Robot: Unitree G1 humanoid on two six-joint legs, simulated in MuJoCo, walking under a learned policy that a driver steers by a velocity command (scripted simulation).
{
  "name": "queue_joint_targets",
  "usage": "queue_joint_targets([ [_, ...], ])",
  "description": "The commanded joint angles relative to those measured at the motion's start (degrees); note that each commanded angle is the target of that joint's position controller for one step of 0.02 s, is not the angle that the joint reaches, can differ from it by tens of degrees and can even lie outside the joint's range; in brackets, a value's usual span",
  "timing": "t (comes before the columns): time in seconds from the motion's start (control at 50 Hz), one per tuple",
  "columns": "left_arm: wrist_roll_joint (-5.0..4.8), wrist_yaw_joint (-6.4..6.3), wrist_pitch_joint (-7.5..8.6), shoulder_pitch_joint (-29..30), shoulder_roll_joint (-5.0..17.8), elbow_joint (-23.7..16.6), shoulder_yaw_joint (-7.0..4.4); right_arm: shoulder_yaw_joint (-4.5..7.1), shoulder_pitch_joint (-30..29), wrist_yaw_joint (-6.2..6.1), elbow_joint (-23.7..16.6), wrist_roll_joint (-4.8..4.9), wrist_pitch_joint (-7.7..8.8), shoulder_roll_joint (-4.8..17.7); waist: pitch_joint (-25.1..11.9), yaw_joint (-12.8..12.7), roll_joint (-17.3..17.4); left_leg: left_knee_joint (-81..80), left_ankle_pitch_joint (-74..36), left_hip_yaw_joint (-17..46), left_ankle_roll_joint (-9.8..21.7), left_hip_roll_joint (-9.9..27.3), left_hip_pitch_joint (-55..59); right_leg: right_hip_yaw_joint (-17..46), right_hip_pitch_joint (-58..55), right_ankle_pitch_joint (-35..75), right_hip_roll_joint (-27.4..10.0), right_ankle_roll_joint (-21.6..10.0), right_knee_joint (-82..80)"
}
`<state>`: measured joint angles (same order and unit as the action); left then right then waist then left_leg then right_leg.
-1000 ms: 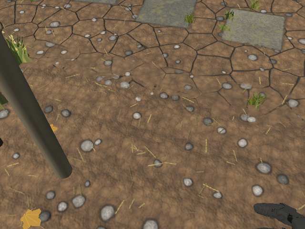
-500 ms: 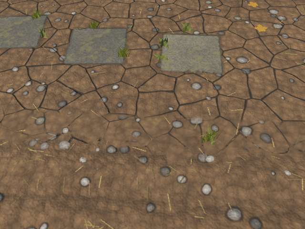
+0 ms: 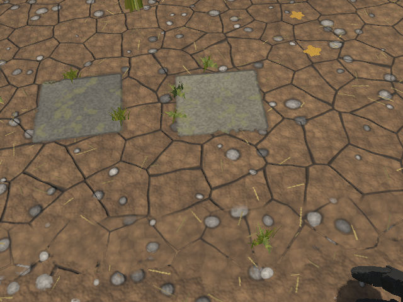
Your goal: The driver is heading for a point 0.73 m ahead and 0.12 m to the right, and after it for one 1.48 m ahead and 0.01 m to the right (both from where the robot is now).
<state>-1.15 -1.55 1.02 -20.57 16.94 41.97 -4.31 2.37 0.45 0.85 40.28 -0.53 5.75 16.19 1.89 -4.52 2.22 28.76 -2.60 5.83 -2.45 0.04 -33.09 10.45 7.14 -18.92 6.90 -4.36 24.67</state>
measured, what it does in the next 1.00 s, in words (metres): walks ahead, turning right: left foot, then right foot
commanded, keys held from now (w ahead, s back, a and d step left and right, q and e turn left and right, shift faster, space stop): e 0.70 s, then w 0.30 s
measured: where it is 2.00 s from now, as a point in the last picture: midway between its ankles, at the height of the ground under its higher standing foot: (315, 280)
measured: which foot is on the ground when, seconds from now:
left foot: up 0.00-0.04, down 0.06-0.50, up 0.52-0.96, down 0.98-1.00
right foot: down 0.00-0.06, up 0.08-0.48, down 0.50-0.98, up 1.00-1.00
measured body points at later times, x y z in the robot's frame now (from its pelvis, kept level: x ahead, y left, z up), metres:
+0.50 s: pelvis +0.10 +0.00 -0.01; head +0.12 -0.03 +0.44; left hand +0.34 +0.22 -0.08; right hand +0.16 -0.32 -0.12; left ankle +0.18 +0.13 -0.74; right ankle +0.08 -0.11 -0.74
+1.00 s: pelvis +0.15 -0.02 +0.00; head +0.16 -0.02 +0.45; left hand +0.39 +0.15 -0.10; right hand +0.14 -0.34 -0.10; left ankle +0.20 +0.09 -0.74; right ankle +0.08 -0.11 -0.74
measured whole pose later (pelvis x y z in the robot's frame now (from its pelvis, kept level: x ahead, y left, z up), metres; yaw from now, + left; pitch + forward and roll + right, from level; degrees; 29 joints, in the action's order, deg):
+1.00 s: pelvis +0.15 -0.02 +0.00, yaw -31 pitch +1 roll +0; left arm -0.3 -0.4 -0.3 -16.3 16.5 36.2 -2.5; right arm 3.8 9.5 1.8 45.2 0.7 4.1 17.2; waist -1.7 -0.5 -0.8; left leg 28.0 15.0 -0.7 1.5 -0.5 -14.0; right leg 7.9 15.2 -19.0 4.3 -2.7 32.1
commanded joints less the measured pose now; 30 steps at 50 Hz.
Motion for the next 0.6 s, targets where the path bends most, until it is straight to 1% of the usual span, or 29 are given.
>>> queue_joint_targets([
  [0.02,0.08,-0.99,-0.43,2.2,8.0,-4.2,-2.33,2.6,1.7,0.09,-3.2,-0.08,1.3,7.4,-5.3,4.2,-9.6,-3.9,0.9,-1.0,2.1,-2.0,9.9,12.1,-0.7,30.1,-11.6,-3.3,5.1],
  [0.04,0.03,-0.91,-0.45,4.1,7.0,-5.3,-1.98,2.98,5.5,-0.24,-2.6,-0.71,1.67,8.3,-7.8,6.5,-8.6,-7.5,-5.9,-1.3,3.8,0.0,17.1,10.8,0.6,29.8,-8.8,-1.3,11.2],
  [0.06,0.94,-0.77,-0.25,4.1,3.9,-7.2,-0.9,3.56,11.4,-0.76,-2.5,-1.9,1.69,11.5,-15.9,8.2,-2.2,-3.4,-23.6,6.6,7.8,10.5,32.7,6.9,8.0,15.9,-4.9,1.4,25.5],
  [0.08,0.65,-0.46,-0.08,-9.2,0.5,-6.3,0.04,3.41,13.0,-0.95,-2.4,-2.67,0.59,12.5,-23.8,2.8,12.8,-0.1,-41.7,25.2,19.6,26.6,50.4,2.1,23.8,-26.1,3.2,5.0,42.1],
  [0.1,0.08,-0.08,-0.34,-12.9,7.6,-4.9,-0.84,3.64,12.7,-0.74,-2.3,-0.12,-0.6,10.7,-26.6,2.9,11.9,-2.1,-25.1,32.0,21.6,28.9,48.6,1.5,27.6,-22.4,-2.5,6.4,50.1],
  [0.12,-0.47,-0.28,-1.34,-5.9,10.9,-5.1,-2.04,2.58,9.8,-1.18,-4.1,0.09,-1.48,6.6,-19.1,5.1,6.5,-4.1,-15.0,23.6,18.8,24.0,42.8,-0.4,30.4,-17.2,-4.6,8.1,52.9],
  [0.14,-0.35,-0.69,-2.42,-1.2,11.4,-5.9,-2.38,1.84,7.0,-1.45,-4.3,-0.2,-2.48,4.9,-14.0,5.3,3.0,-5.9,-8.3,16.7,16.3,20.2,35.9,-2.7,31.0,-13.1,-6.1,9.0,51.6],
  [0.16,-0.04,-1.04,-3.44,1.1,11.0,-6.7,-2.59,1.5,4.9,-1.62,-4.3,-0.34,-3.21,4.6,-9.8,4.7,2.8,-7.8,-4.4,12.8,15.4,17.7,29.2,-3.5,30.1,-11.0,-7.5,9.4,50.2],
  [0.18,-0.21,-0.99,-4.2,1.0,9.3,-7.2,-2.37,1.61,3.4,-1.76,-4.0,-0.74,-3.65,5.3,-6.8,3.4,4.2,-10.1,-2.3,8.7,14.8,15.5,22.8,-4.7,27.1,-9.6,-8.3,9.4,47.7],
  [0.2,-0.17,-1.02,-4.53,0.6,7.3,-7.4,-1.94,1.96,3.1,-1.85,-3.5,-1.11,-3.7,6.1,-5.4,3.0,5.5,-12.0,-1.8,5.1,14.6,13.7,19.1,-6.5,24.4,-8.0,-8.2,9.3,44.7],
  [0.22,-0.06,-1.06,-4.52,0.4,5.7,-7.7,-1.57,2.21,3.0,-1.91,-3.1,-1.22,-3.66,6.5,-5.5,2.9,6.2,-12.8,-3.2,3.0,15.3,13.5,18.7,-7.7,23.3,-7.4,-8.2,9.3,42.0],
  [0.24,0.17,-1.07,-4.4,1.1,5.1,-8.2,-1.35,2.46,3.3,-2.0,-2.7,-1.1,-3.62,6.9,-6.2,3.2,6.3,-13.1,-5.6,2.0,16.1,14.3,19.5,-8.1,23.0,-6.6,-8.7,9.3,39.7],
  [0.26,-0.16,-0.99,-4.11,2.0,4.8,-8.7,-1.29,2.87,2.8,-2.19,-2.3,-1.24,-4.04,7.8,-7.3,3.1,6.5,-12.9,-7.2,1.0,16.7,14.9,20.4,-8.6,22.6,-6.0,-9.2,9.0,37.9],
  [0.3,0.0,-0.56,-3.86,3.7,4.9,-9.3,-1.09,3.17,2.1,-2.43,-2.1,-0.77,-4.69,8.2,-9.0,3.7,5.4,-13.1,-6.0,-0.9,17.1,16.2,21.4,-9.1,20.6,-2.4,-10.4,8.3,32.9],
  [0.32,0.03,-0.28,-3.88,4.6,4.9,-9.7,-1.03,3.29,1.7,-2.44,-2.0,-0.6,-5.03,8.6,-9.1,3.9,5.4,-13.5,-3.9,-1.9,17.1,16.5,21.0,-9.5,19.2,-1.0,-10.7,7.8,30.5],
  [0.34,0.63,0.09,-4.1,5.2,5.0,-9.9,-0.92,3.3,2.0,-2.32,-1.9,-0.06,-4.98,8.7,-8.8,4.2,5.0,-14.0,-2.0,-2.4,17.0,17.2,20.6,-9.5,17.7,0.1,-11.1,7.6,27.9],
  [0.4,0.52,0.97,-4.51,7.1,6.0,-11.1,-1.21,3.84,2.4,-1.8,-1.0,0.47,-5.27,10.3,-7.7,4.7,5.9,-13.4,2.1,-3.9,15.9,18.0,21.6,-11.1,14.9,0.2,-10.7,6.2,21.5],
  [0.42,0.31,1.06,-4.43,7.1,6.1,-11.5,-1.45,4.01,2.9,-1.51,-0.7,0.7,-5.42,10.7,-7.2,4.8,6.0,-12.7,3.1,-4.1,15.2,18.5,22.8,-11.8,15.1,-0.1,-10.7,5.6,19.3],
  [0.44,0.37,1.29,-4.38,7.1,6.2,-11.7,-1.57,4.12,3.1,-1.39,-0.4,1.08,-5.62,11.0,-7.0,4.5,5.9,-11.4,3.7,-4.5,14.3,18.7,23.3,-12.5,13.8,0.5,-10.3,4.8,15.9],
  [0.46,0.47,1.53,-4.29,6.0,6.0,-11.5,-1.78,4.16,2.7,-1.39,-0.2,1.58,-5.86,11.1,-7.0,3.4,5.5,-9.3,4.9,-5.7,12.8,18.1,23.1,-13.7,11.1,3.3,-9.4,3.7,10.6],
  [0.48,0.67,1.53,-4.2,4.6,6.4,-10.9,-2.2,4.0,3.6,-1.4,0.4,1.92,-6.07,10.2,-7.1,2.9,4.6,-6.2,7.5,-7.4,10.5,16.7,21.7,-14.3,7.3,6.3,-8.0,2.4,5.7],
  [0.5,0.97,1.11,-4.1,2.8,8.5,-10.6,-3.04,3.56,6.1,-1.25,1.6,1.72,-6.25,8.1,-6.2,2.7,0.2,0.1,12.6,-10.6,6.4,13.7,17.6,-10.3,2.6,12.9,-9.1,0.0,-0.2],
  [0.52,1.22,-0.03,-3.97,1.9,15.3,-11.8,-4.63,2.52,7.2,-0.82,0.2,-0.7,-6.15,4.6,-6.0,5.0,-17.3,17.5,29.7,-17.2,0.2,5.5,3.8,9.6,-4.8,30.8,-23.2,-6.2,-3.4],
  [0.54,2.5,0.21,-3.15,2.5,17.1,-13.1,-4.75,2.94,1.6,-1.36,-2.5,-1.02,-5.82,6.5,-5.9,2.1,-19.4,29.8,40.0,-9.6,-1.6,-0.5,-5.4,19.2,-2.0,31.7,-28.7,-15.4,-5.9],
  [0.56,2.91,0.47,-2.01,3.0,14.7,-12.8,-4.16,3.64,-0.2,-1.55,-2.4,-0.06,-5.77,8.2,-6.4,1.5,-13.0,35.7,37.5,-4.8,-0.9,0.6,-6.4,16.0,-1.4,28.4,-26.5,-14.7,-6.5],
  [0.58,2.29,0.38,-1.22,5.5,13.2,-12.7,-3.68,3.91,1.1,-1.68,-1.7,0.67,-5.89,8.2,-5.9,3.4,-10.5,36.7,32.5,-3.3,-0.2,1.5,-6.8,11.7,-1.2,26.3,-23.5,-11.4,-5.6],
  [0.6,1.57,0.44,-1.14,8.6,11.3,-13.2,-3.05,4.12,2.7,-2.34,-0.2,0.41,-6.16,8.2,-6.9,4.3,-9.1,36.2,29.1,-2.4,-0.3,2.4,-6.6,9.3,-1.7,25.4,-21.5,-8.9,-4.8],
])
Velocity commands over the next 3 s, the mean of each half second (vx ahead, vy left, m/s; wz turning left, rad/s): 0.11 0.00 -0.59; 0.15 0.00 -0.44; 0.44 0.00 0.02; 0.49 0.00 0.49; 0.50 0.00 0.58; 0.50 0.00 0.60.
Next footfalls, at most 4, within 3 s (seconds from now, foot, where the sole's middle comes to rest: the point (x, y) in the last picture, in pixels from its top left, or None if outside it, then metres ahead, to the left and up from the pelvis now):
0.06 left None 0.22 0.12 -0.78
0.50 right None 0.12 -0.12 -0.78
0.98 left None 0.23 0.07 -0.78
1.42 right None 0.38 -0.33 -0.78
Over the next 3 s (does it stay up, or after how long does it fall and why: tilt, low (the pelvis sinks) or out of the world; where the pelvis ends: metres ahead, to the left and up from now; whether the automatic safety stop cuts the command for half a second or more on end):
stays up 1.13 -0.22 -0.02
